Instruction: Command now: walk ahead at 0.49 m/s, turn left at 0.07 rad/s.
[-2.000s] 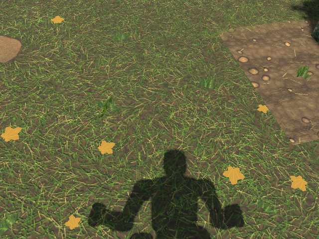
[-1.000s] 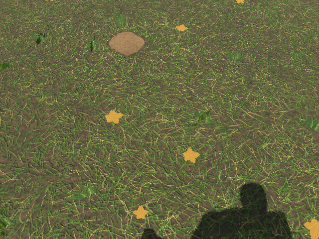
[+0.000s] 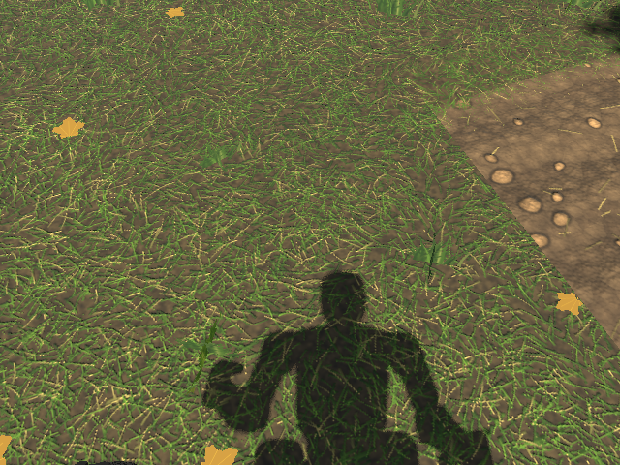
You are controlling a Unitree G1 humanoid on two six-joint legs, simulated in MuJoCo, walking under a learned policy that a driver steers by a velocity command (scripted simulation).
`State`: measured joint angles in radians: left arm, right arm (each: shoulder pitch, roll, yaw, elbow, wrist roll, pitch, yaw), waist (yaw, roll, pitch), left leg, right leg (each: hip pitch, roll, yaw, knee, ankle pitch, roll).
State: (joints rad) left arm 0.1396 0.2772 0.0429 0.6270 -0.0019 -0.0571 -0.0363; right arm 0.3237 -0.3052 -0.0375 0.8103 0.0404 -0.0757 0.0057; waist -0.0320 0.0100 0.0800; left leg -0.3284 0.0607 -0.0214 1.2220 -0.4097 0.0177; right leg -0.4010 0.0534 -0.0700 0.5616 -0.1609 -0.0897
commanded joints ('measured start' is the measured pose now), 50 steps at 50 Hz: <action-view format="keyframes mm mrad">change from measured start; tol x32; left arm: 1 88 107 38 -13 17 -37 3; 50 47 90 13 211 9 19 61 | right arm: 1 10 -122 -33 -76 -3 -2 -4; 50 -172 -42 -8 8 -54 74 -20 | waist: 1 32 -77 -136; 17 109 -37 31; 24 -88 52 -598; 27 10 -13 -209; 50 30 -68 -120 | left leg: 1 -234 89 -82 -1 116 -8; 17 -366 4 46 -626 378 22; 20 -56 -110 100 -682 349 79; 23 780 396 -634 -675 1265 438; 30 38 144 -122 -910 927 262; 42 -33 -10 -83 -808 89 54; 50 117 -36 -32 -787 312 18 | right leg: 1 281 -304 328 -345 139 -172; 15 453 -305 -50 -411 304 -81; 20 492 -278 -82 -7 922 -11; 21 377 -231 -107 188 793 35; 23 -167 8 90 838 -573 133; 24 -162 -54 213 853 -523 123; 41 266 -149 138 -140 124 113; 50 194 -136 141 -114 135 84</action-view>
